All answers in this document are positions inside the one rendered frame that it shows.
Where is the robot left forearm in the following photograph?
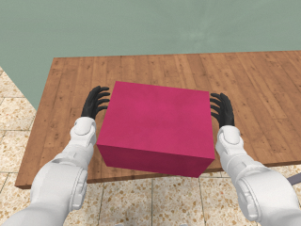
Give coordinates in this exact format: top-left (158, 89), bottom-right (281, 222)
top-left (30, 117), bottom-right (97, 202)

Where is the robot left upper arm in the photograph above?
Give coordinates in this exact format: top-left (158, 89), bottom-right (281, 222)
top-left (1, 162), bottom-right (88, 226)

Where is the robot right upper arm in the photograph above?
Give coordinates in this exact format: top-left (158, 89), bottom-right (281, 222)
top-left (235, 170), bottom-right (301, 226)

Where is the robot left hand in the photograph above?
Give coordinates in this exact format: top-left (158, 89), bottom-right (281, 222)
top-left (81, 86), bottom-right (110, 121)

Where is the robot right hand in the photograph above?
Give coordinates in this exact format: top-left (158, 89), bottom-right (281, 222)
top-left (210, 92), bottom-right (235, 128)

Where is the robot right forearm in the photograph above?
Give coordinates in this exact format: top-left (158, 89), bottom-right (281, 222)
top-left (215, 125), bottom-right (299, 207)

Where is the carton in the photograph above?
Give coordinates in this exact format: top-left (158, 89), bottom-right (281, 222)
top-left (96, 81), bottom-right (215, 178)

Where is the table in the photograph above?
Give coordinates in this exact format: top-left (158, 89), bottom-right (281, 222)
top-left (14, 50), bottom-right (301, 190)

